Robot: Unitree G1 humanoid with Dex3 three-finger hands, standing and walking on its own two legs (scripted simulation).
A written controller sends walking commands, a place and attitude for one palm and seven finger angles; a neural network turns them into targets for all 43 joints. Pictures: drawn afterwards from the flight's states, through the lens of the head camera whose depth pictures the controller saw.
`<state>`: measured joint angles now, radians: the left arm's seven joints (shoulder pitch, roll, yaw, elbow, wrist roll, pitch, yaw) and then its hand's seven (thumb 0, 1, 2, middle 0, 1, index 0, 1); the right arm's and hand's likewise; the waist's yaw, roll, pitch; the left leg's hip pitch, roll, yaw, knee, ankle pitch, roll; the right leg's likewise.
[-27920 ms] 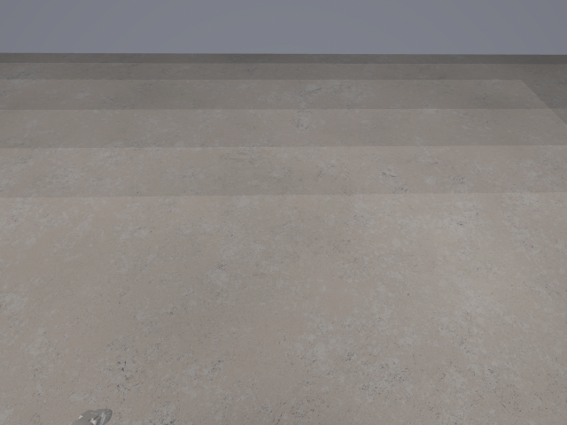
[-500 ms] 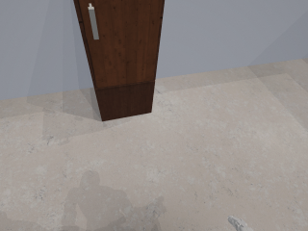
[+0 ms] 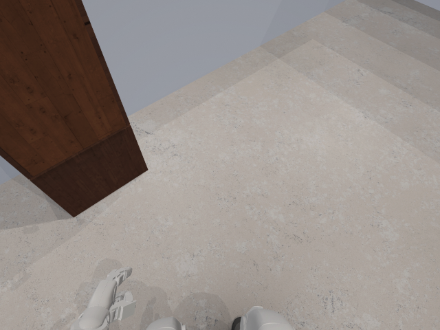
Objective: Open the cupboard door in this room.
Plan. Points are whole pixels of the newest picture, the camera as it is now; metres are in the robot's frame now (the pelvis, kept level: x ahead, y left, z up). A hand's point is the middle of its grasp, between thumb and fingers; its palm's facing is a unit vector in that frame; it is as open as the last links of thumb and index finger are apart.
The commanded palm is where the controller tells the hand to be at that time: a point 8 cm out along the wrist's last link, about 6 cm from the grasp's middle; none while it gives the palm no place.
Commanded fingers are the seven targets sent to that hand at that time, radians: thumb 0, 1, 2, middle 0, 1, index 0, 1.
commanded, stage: walk to a spot facing it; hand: left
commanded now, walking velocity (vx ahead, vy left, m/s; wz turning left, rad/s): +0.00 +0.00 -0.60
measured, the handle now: out of the picture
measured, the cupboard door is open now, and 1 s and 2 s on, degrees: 0 0 0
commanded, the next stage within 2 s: none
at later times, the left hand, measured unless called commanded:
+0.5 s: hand (79, 303) +0.18 +0.29 -0.15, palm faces -0.19 -0.96 -0.21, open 7.4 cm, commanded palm none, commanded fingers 0.00 0.90 0.90 -0.20 -0.30 -0.20 -0.30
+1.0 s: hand (162, 252) +0.27 +0.13 -0.12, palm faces -0.58 -0.77 -0.28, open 7.4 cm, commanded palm none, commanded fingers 0.00 0.90 0.90 -0.20 -0.30 -0.20 -0.30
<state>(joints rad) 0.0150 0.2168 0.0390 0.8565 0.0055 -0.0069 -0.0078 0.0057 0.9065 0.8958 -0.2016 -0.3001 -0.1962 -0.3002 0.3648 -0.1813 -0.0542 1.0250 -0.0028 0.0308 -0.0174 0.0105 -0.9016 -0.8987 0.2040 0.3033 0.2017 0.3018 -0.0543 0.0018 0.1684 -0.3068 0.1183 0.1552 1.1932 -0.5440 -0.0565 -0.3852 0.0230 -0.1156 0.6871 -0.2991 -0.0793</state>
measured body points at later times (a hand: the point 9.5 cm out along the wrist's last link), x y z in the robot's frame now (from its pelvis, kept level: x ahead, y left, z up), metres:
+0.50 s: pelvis +0.07 +0.09 +0.02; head +0.12 +0.12 +0.47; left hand +0.19 +0.34 -0.14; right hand +0.13 -0.18 -0.09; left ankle +0.11 +0.17 -0.72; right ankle -0.01 -0.05 -0.61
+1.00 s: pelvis +0.04 +0.05 +0.01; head +0.06 +0.00 +0.46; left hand +0.30 +0.17 -0.10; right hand -0.10 -0.18 -0.15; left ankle +0.11 +0.18 -0.64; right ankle +0.00 -0.03 -0.72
